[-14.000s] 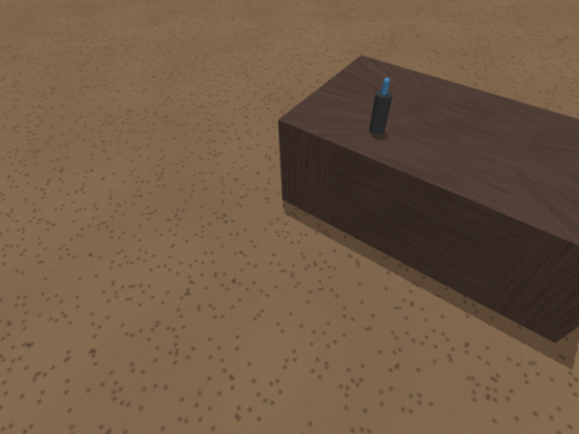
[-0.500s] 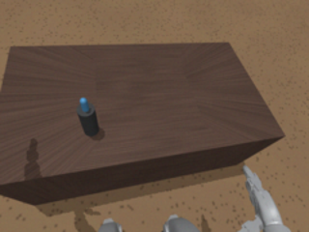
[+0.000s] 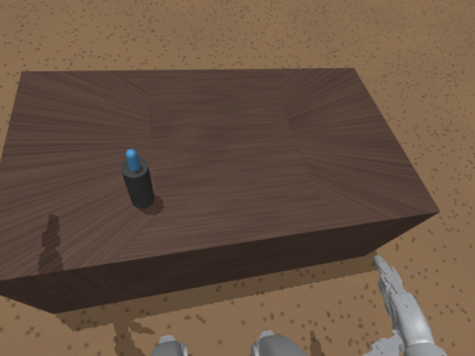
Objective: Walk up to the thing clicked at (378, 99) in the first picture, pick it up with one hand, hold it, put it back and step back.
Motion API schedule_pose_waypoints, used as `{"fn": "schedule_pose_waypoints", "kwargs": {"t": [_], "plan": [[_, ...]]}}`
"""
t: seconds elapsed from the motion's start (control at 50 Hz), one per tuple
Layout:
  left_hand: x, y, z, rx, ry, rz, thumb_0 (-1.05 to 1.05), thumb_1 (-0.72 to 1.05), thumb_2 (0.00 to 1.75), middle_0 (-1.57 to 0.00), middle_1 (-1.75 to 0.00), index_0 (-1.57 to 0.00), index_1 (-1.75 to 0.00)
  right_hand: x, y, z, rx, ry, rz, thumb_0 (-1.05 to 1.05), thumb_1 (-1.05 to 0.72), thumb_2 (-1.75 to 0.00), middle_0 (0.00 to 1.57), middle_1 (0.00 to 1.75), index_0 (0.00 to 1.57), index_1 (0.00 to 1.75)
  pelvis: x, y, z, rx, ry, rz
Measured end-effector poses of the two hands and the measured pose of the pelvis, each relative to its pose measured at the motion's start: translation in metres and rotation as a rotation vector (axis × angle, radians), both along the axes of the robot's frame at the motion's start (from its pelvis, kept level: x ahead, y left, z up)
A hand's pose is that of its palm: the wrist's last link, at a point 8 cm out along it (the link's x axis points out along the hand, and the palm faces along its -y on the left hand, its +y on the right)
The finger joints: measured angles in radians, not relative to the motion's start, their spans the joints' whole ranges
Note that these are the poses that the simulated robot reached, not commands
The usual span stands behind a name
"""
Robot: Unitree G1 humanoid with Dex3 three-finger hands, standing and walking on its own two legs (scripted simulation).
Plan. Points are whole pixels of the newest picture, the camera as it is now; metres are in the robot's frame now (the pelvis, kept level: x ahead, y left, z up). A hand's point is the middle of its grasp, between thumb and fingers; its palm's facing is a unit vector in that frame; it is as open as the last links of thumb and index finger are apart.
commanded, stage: go down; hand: left
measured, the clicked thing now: (137, 178) +0.53 +0.16 -0.15
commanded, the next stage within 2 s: approach in 1.48 s
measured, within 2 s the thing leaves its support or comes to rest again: neither
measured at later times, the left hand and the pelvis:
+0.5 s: hand out of the picture +0.44 +0.36 +0.09, palm faces +0.16 -0.99 -0.02, open 17.5 cm; pelvis +0.01 +0.00 +0.00, yaw +0 degrees
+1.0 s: hand out of the picture +0.44 +0.35 +0.10, palm faces +0.15 -0.99 -0.02, open 17.5 cm; pelvis +0.00 +0.00 +0.00, yaw +0 degrees
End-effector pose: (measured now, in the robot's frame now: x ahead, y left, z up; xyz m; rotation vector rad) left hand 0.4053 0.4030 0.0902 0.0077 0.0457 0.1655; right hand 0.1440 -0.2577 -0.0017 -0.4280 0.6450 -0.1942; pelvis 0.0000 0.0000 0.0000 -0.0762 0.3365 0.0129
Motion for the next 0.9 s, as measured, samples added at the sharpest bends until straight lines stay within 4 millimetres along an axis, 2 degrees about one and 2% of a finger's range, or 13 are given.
{"fn": "schedule_pose_waypoints", "kwargs": {"t": [0.08, 0.16, 0.28, 0.4, 0.52, 0.64, 0.76, 0.82, 0.9], "plan": [[0.005, 0.002, 0.012, 0.018, -0.004, 0.002, -0.02, -0.60, 0.08, -0.05, -0.11, -0.06, -0.10, -0.004, -0.003, 0.002, 0.000, -0.010, -0.027, -0.01, 0.51, -0.06, 0.06, 0.05, 0.06, 0.06, 0.000, 0.001, 0.001, -0.003, -0.007, -0.002], [0.005, 0.006, 0.015, 0.024, 0.014, 0.009, -0.02, -0.60, 0.08, -0.06, -0.11, -0.06, -0.10, -0.009, -0.001, -0.006, 0.027, 0.002, -0.042, -0.01, 0.51, -0.06, 0.06, 0.05, 0.06, 0.06, -0.002, 0.002, 0.000, -0.003, -0.002, -0.008], [0.002, 0.008, -0.002, -0.001, 0.048, 0.012, -0.01, -0.60, 0.07, -0.05, -0.11, -0.06, -0.09, -0.007, 0.011, -0.015, 0.063, 0.015, -0.011, -0.01, 0.51, -0.06, 0.06, 0.05, 0.06, 0.06, -0.002, 0.003, -0.002, 0.001, 0.015, -0.012], [0.000, 0.003, -0.012, -0.019, 0.036, 0.000, -0.02, -0.60, 0.07, -0.05, -0.11, -0.06, -0.10, -0.001, 0.010, -0.007, 0.034, 0.009, 0.009, -0.01, 0.51, -0.06, 0.06, 0.05, 0.06, 0.06, 0.003, 0.003, -0.002, 0.001, 0.018, -0.009], [0.003, 0.002, 0.005, 0.014, -0.007, -0.001, -0.02, -0.58, 0.09, -0.05, -0.11, -0.06, -0.10, 0.003, 0.001, 0.003, -0.003, -0.008, -0.015, -0.01, 0.51, -0.06, 0.06, 0.05, 0.06, 0.06, 0.006, 0.003, 0.001, -0.002, -0.001, -0.005], [0.003, 0.010, 0.018, 0.026, 0.003, 0.005, -0.02, -0.58, 0.08, -0.05, -0.11, -0.06, -0.10, -0.002, 0.002, -0.006, 0.030, 0.004, -0.039, -0.01, 0.51, -0.06, 0.06, 0.05, 0.06, 0.06, 0.005, 0.005, 0.003, -0.004, -0.008, -0.006], [-0.002, 0.013, 0.001, 0.004, 0.055, 0.011, -0.01, -0.59, 0.07, -0.05, -0.11, -0.06, -0.10, -0.002, 0.014, -0.018, 0.071, 0.024, -0.006, -0.01, 0.51, -0.06, 0.06, 0.05, 0.06, 0.06, 0.001, 0.006, -0.001, -0.001, 0.009, -0.010], [-0.003, 0.010, -0.007, -0.007, 0.051, 0.004, -0.01, -0.60, 0.07, -0.05, -0.11, -0.06, -0.10, -0.001, 0.016, -0.016, 0.063, 0.023, 0.011, -0.01, 0.51, -0.06, 0.06, 0.05, 0.06, 0.06, 0.000, 0.005, -0.002, 0.000, 0.016, -0.008], [-0.001, 0.004, -0.007, -0.018, 0.022, -0.010, -0.02, -0.60, 0.08, -0.05, -0.11, -0.06, -0.10, 0.001, 0.012, -0.007, 0.032, 0.016, 0.017, -0.01, 0.51, -0.06, 0.06, 0.05, 0.06, 0.06, 0.002, 0.005, -0.001, -0.001, 0.011, -0.006]]}}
